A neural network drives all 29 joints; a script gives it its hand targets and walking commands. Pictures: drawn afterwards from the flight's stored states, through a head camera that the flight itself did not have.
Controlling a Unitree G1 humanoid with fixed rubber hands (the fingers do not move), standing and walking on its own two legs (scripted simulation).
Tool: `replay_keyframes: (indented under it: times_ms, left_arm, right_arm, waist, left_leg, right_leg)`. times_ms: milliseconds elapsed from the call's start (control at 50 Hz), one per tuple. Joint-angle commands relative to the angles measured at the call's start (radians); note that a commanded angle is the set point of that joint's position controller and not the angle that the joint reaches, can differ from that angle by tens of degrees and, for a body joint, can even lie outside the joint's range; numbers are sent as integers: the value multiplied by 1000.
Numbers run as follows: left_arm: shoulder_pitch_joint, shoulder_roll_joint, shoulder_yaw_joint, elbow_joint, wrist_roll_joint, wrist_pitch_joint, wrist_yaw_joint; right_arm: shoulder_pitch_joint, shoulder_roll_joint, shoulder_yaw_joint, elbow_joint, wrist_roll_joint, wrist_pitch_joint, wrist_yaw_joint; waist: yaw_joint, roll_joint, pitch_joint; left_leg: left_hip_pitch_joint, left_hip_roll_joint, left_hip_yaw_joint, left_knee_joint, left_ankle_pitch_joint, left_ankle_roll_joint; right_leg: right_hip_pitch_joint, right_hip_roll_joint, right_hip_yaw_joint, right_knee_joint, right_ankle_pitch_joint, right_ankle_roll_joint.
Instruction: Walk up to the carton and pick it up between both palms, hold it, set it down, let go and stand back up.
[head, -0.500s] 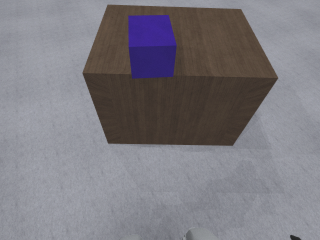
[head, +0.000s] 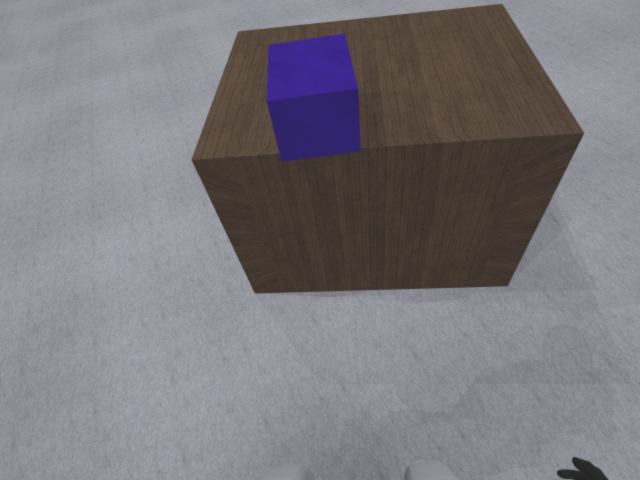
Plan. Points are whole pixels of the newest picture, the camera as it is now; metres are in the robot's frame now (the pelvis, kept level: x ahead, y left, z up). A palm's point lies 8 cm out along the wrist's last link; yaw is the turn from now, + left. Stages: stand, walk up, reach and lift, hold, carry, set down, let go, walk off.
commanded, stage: walk up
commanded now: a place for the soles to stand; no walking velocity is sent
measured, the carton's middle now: (313, 96) +0.90 +0.05 -0.03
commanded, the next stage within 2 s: none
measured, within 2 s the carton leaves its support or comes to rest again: neither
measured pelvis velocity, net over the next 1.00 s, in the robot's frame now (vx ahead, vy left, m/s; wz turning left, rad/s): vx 0.00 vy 0.01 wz -0.01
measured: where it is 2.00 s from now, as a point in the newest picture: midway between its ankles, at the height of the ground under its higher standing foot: outside the picture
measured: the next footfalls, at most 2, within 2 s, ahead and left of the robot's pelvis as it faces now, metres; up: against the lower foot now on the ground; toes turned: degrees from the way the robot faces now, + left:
left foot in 0.04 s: +0.06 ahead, +0.11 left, +0.00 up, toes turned +4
right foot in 0.48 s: +0.09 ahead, -0.13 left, +0.00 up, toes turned +6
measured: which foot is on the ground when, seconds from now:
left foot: up 0.00-0.02, down 0.04-0.50, up 0.52-0.76, down 0.78-1.00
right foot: down 0.00-0.06, up 0.08-0.46, down 0.48-0.80, up 0.82-1.00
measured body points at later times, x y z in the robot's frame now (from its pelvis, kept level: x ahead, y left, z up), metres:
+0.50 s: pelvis +0.03 +0.00 +0.01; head +0.08 +0.00 +0.45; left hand +0.10 +0.32 -0.11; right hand +0.10 -0.32 -0.11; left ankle +0.02 +0.10 -0.71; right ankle +0.05 -0.13 -0.71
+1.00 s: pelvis +0.00 +0.01 +0.01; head +0.03 +0.03 +0.46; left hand +0.08 +0.32 -0.12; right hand +0.09 -0.32 -0.08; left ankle +0.02 +0.11 -0.71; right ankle +0.01 -0.14 -0.69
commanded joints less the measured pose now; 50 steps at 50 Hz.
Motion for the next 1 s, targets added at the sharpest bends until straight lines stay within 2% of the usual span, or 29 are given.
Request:
replay_keyframes:
  times_ms: [0,20,40,60,80,120,140,200,240,320,360,400,420,440,460,480,500,520,580,640,660,680,740,760,780,800,840,900,980]
  left_arm:
    - [-129,270,95,-95,-11,-4,14]
    - [-123,175,64,-100,-20,3,17]
    - [-65,152,62,-92,-25,2,21]
    - [-31,225,66,-76,-26,5,28]
    - [3,246,81,-46,-34,11,25]
    - [33,240,78,-39,-27,15,13]
    - [51,234,85,-44,-27,8,16]
    - [20,237,79,-62,-30,4,21]
    - [25,208,70,-71,-31,3,26]
    - [30,210,59,-81,-40,-9,35]
    - [22,196,58,-91,-33,-12,25]
    - [37,184,53,-78,-29,-29,26]
    - [130,174,63,-39,-29,-36,28]
    - [161,223,76,-30,-21,-42,32]
    - [210,277,98,-28,-16,-54,40]
    - [153,333,100,-45,-3,-55,42]
    - [124,328,88,-52,-10,-49,43]
    - [81,342,97,-69,-12,-46,44]
    - [23,269,80,-99,-8,-36,39]
    - [5,285,72,-101,-6,-21,28]
    - [-15,283,80,-120,-11,-14,29]
    - [-52,291,85,-116,-8,-10,26]
    - [-126,247,70,-136,-21,1,18]
    - [-137,216,62,-140,-27,4,17]
    - [-113,159,46,-137,-39,4,20]
    - [-59,215,63,-137,-35,10,25]
    - [8,233,82,-92,-31,18,14]
    - [19,225,86,-83,-15,15,-1]
    - [38,231,85,-64,-21,12,-9]
  right_arm:
    - [147,-228,-84,25,-19,-53,-12]
    - [188,-282,-97,41,-38,-67,-22]
    - [153,-337,-108,21,-37,-74,-31]
    - [89,-341,-102,1,-30,-74,-29]
    - [45,-333,-95,-6,-17,-78,-29]
    - [16,-293,-92,-23,-22,-87,-33]
    - [28,-276,-84,-22,-23,-91,-33]
    - [92,-237,-79,-15,-20,-84,-37]
    - [122,-241,-80,-14,-28,-76,-39]
    - [97,-250,-78,-54,-24,-59,-39]
    - [90,-255,-84,-62,-17,-51,-36]
    - [59,-243,-76,-56,-13,-38,-35]
    - [-3,-252,-77,-80,-11,-35,-27]
    - [-16,-227,-62,-96,-2,-33,-22]
    - [-21,-182,-47,-105,0,-36,-20]
    - [-18,-130,-29,-109,12,-24,-19]
    - [-38,-177,-46,-98,0,-8,-29]
    - [-23,-186,-45,-84,0,-8,-36]
    - [-45,-212,-52,-72,12,-27,-26]
    - [-35,-201,-48,-53,9,-22,-22]
    - [-48,-206,-59,-37,3,-25,-23]
    - [12,-190,-52,-22,1,-26,-24]
    - [71,-196,-61,28,-9,-44,-23]
    - [81,-240,-73,39,-19,-49,-28]
    - [77,-305,-88,25,-33,-59,-33]
    - [-8,-319,-82,-4,-25,-65,-33]
    - [-80,-288,-75,-6,-26,-73,-27]
    - [-25,-267,-78,-1,-22,-88,-30]
    - [-47,-275,-79,-18,-31,-78,-21]
  waist:
    - [-80,-229,-90]
    - [-105,-21,-76]
    - [-71,50,-52]
    - [-47,-57,-32]
    - [-35,-27,-26]
    - [-18,20,-35]
    - [-8,86,-51]
    - [-38,80,-151]
    - [-47,167,-179]
    - [-46,155,-172]
    - [-57,167,-195]
    - [-36,103,-175]
    - [23,109,-221]
    - [37,32,-257]
    - [74,-66,-282]
    - [40,-253,-218]
    - [38,-185,-179]
    - [28,-210,-159]
    - [28,-269,-165]
    - [15,-365,-155]
    - [21,-304,-148]
    - [-9,-338,-158]
    - [-61,-222,-171]
    - [-88,-133,-158]
    - [-83,38,-149]
    - [-46,-25,-118]
    - [-7,-16,-61]
    - [-30,25,-105]
    - [-23,164,-105]
  left_leg:
    - [225,11,-111,-346,147,-1]
    - [267,134,-338,-549,4,1]
    - [216,323,-542,-674,-17,6]
    - [122,358,-552,-694,-30,-16]
    - [100,358,-540,-718,-98,-6]
    - [182,294,-444,-673,138,-80]
    - [174,286,-377,-639,290,-45]
    - [360,239,-245,-475,783,3]
    - [424,234,-214,-396,945,26]
    - [403,266,-195,-346,1035,108]
    - [367,266,-172,-317,923,153]
    - [333,194,-85,-235,910,129]
    - [292,195,-69,-151,900,117]
    - [187,141,-44,-60,812,84]
    - [-2,96,-43,78,590,44]
    - [-200,-26,-51,141,3,3]
    - [-158,-5,-153,181,-176,-4]
    - [-165,6,-168,173,-180,-15]
    - [-137,24,-147,60,-79,-3]
    - [-64,-16,-102,-36,-36,-19]
    - [-45,-18,-87,-79,-22,-20]
    - [30,-10,-93,-135,17,-10]
    - [278,-5,-72,-362,242,8]
    - [332,85,-178,-434,202,38]
    - [288,284,-417,-607,121,89]
    - [152,401,-457,-644,63,143]
    - [45,382,-398,-656,-42,171]
    - [165,301,-334,-607,131,69]
    - [129,287,-272,-567,32,131]
  right_leg:
    - [-265,-144,260,-215,-42,-148]
    - [-366,-14,158,68,12,-74]
    - [-406,108,19,215,-130,-31]
    - [-352,43,54,272,-111,-16]
    - [-319,25,52,281,-96,-20]
    - [-314,18,50,273,-44,-18]
    - [-276,-2,29,267,-42,-22]
    - [-259,-11,-33,197,-67,-12]
    - [-268,-6,-54,179,-89,-14]
    - [-241,-19,-116,77,-86,-16]
    - [-176,-29,-146,-40,-78,-17]
    - [-107,0,-184,-234,58,-21]
    - [20,10,-167,-328,188,-39]
    - [133,10,-115,-337,295,-55]
    - [249,-102,138,-286,479,-115]
    - [248,-295,482,-321,629,-213]
    - [157,-352,560,-332,597,-301]
    - [144,-360,566,-319,621,-326]
    - [111,-247,379,-271,696,-254]
    - [31,-199,362,-294,568,-226]
    - [18,-202,372,-300,506,-225]
    - [-33,-210,355,-282,493,-217]
    - [-216,-121,218,-200,260,-127]
    - [-288,-68,167,-91,234,-93]
    - [-319,54,58,111,55,-31]
    - [-279,39,10,203,-135,-20]
    - [-204,2,-12,246,-150,-17]
    - [-224,-13,10,201,-82,-17]
    - [-159,-36,-77,96,-128,-2]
